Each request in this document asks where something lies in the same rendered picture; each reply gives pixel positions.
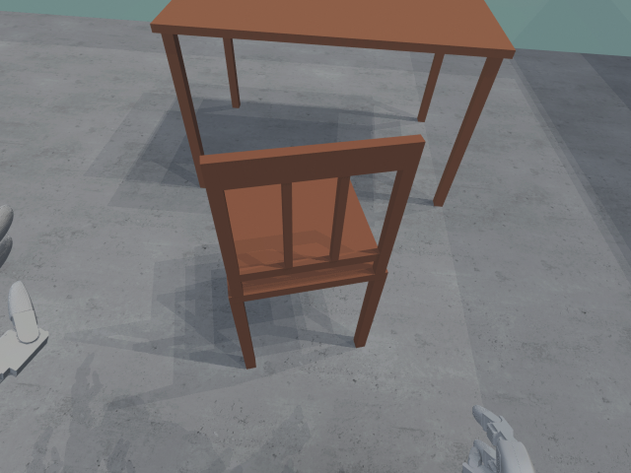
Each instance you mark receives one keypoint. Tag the chair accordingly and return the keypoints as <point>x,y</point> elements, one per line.
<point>288,221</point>

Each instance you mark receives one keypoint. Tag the table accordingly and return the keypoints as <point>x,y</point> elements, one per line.
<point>458,27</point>

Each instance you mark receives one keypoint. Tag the left robot hand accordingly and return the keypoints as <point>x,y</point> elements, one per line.
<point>17,348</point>

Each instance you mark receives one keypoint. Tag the right robot hand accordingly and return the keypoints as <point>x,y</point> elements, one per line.
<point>510,456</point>

